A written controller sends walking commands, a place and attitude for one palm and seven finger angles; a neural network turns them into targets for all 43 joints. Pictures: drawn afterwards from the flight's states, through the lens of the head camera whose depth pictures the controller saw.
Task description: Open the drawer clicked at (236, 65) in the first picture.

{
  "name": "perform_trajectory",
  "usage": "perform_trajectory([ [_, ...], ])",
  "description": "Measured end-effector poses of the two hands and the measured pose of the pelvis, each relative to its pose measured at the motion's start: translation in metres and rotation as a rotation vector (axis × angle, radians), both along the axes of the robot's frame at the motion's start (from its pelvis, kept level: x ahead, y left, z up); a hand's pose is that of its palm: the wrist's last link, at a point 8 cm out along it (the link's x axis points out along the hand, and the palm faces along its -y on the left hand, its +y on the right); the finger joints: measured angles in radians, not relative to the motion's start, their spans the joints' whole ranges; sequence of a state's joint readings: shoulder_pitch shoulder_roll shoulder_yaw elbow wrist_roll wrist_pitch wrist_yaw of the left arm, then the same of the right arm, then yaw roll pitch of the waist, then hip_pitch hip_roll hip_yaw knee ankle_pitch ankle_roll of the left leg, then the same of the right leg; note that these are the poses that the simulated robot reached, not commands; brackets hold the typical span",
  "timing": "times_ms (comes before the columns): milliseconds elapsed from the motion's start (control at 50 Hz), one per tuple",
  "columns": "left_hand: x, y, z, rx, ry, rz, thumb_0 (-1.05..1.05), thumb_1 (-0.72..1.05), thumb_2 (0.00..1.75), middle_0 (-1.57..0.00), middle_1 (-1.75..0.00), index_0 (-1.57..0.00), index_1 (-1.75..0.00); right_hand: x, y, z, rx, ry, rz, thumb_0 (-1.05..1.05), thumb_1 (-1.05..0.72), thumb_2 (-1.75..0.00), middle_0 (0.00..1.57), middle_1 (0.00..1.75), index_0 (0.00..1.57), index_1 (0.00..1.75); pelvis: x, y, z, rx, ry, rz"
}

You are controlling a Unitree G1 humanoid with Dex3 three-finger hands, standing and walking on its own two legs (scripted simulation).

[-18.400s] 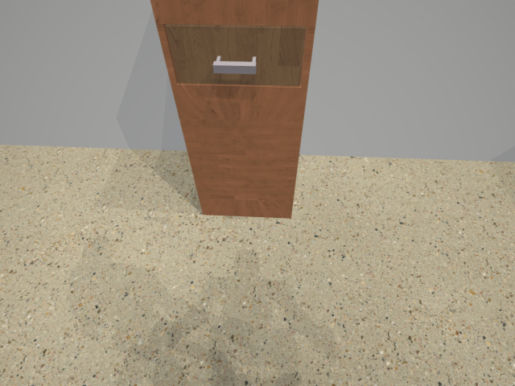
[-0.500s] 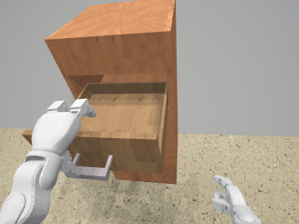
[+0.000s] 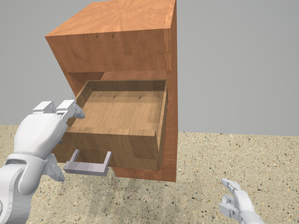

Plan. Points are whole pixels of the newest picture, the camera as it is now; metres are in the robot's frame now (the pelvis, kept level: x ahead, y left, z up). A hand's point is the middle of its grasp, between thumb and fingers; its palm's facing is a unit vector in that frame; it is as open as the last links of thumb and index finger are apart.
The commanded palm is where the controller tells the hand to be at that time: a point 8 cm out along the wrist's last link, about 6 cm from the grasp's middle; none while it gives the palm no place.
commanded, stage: draw the hand back to the body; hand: left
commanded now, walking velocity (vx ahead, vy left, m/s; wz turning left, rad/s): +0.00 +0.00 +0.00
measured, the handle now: (89, 161) +0.26 +0.23 +0.04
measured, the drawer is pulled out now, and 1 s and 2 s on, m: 0.30 0.30 0.30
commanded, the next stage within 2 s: step back with the hand held close in 1.38 s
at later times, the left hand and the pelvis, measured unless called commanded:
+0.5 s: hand (54, 143) +0.20 +0.22 +0.20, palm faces +0.33 -0.70 -0.64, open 13.7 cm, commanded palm +0.16 +0.26 +0.23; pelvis +0.00 +0.01 +0.00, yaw +0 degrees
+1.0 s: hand (45, 130) +0.22 +0.24 +0.22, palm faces +0.45 -0.80 -0.39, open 10.3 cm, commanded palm +0.16 +0.29 +0.23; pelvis +0.03 +0.01 +0.00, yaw -1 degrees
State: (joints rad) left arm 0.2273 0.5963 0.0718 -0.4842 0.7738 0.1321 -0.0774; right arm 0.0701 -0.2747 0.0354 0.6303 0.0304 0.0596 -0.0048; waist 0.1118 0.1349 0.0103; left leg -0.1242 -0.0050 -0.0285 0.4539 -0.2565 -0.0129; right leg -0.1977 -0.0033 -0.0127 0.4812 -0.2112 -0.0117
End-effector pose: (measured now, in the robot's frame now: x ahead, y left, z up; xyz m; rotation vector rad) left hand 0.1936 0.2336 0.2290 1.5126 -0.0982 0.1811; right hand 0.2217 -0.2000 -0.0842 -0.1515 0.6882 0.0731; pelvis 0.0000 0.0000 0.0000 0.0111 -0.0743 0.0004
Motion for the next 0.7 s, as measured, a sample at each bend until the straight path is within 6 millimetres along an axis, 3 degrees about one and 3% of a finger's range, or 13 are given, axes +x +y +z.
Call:
perform_trajectory([
  [160, -0.001, 0.010, -0.001, -0.010, 0.015, 0.028, 0.00, -0.50, 0.30, -0.32, -1.20, -0.32, -1.20, 0.000, 0.008, 0.001, 0.008, -0.014, 0.008, 0.01, -0.90, -0.90, 0.20, 0.30, 0.20, 0.30, -0.002, 0.002, 0.000, -0.001, 0.002, 0.003],
  [400, -0.021, 0.023, 0.001, 0.004, 0.005, 0.037, 0.00, -0.50, 0.30, -0.32, -1.20, -0.32, -1.20, 0.003, 0.013, 0.004, -0.009, -0.019, 0.017, 0.01, -0.90, -0.90, 0.20, 0.30, 0.20, 0.30, 0.000, 0.009, 0.000, -0.006, 0.003, 0.005],
  [460, -0.025, 0.024, 0.002, -0.487, -0.131, -0.086, 0.00, -0.49, 0.31, -0.32, -1.20, -0.32, -1.20, 0.001, 0.015, 0.010, -0.016, -0.076, -0.007, 0.01, -0.90, -0.90, 0.20, 0.30, 0.20, 0.30, -0.001, 0.010, 0.000, -0.011, -0.012, 0.008],
  [520, -0.028, 0.024, 0.001, -0.797, -0.293, -0.162, 0.00, -0.45, 0.32, -0.32, -1.17, -0.32, -1.17, -0.006, 0.015, 0.017, -0.034, -0.119, -0.038, 0.01, -0.90, -0.90, 0.20, 0.30, 0.20, 0.30, 0.002, 0.008, 0.000, -0.014, -0.019, 0.004],
  [600, -0.027, 0.030, 0.005, -0.957, -0.469, -0.209, 0.00, -0.37, 0.36, -0.32, -1.12, -0.31, -1.12, -0.018, 0.013, 0.019, -0.063, -0.121, -0.055, 0.01, -0.90, -0.90, 0.20, 0.30, 0.21, 0.30, 0.008, 0.006, 0.001, -0.017, -0.026, 0.003],
  [700, -0.018, 0.037, 0.004, -1.001, -0.521, -0.207, 0.00, -0.23, 0.42, -0.30, -1.03, -0.29, -1.03, -0.029, 0.005, 0.014, -0.084, -0.086, -0.072, 0.01, -0.90, -0.90, 0.21, 0.30, 0.21, 0.30, 0.016, 0.006, 0.002, -0.019, -0.027, -0.003],
])
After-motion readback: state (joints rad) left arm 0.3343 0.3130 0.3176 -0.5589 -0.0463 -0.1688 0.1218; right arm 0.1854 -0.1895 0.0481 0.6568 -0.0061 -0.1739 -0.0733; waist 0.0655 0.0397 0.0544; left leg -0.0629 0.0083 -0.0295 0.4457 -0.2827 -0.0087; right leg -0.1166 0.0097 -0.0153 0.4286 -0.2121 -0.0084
